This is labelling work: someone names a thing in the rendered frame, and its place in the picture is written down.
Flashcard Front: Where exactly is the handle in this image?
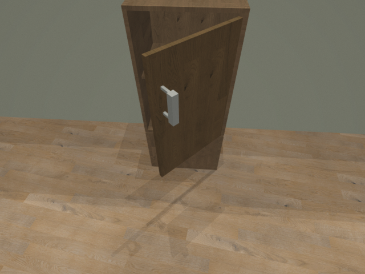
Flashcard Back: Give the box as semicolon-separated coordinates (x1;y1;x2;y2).
160;86;179;126

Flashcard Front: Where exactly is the cupboard door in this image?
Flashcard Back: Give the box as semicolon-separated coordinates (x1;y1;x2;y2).
141;16;243;177

